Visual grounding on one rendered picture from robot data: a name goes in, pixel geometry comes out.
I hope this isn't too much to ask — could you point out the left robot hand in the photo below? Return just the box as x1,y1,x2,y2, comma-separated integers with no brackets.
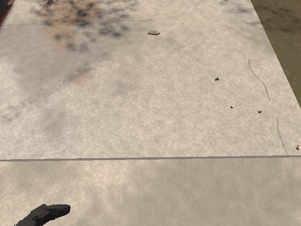
14,204,71,226

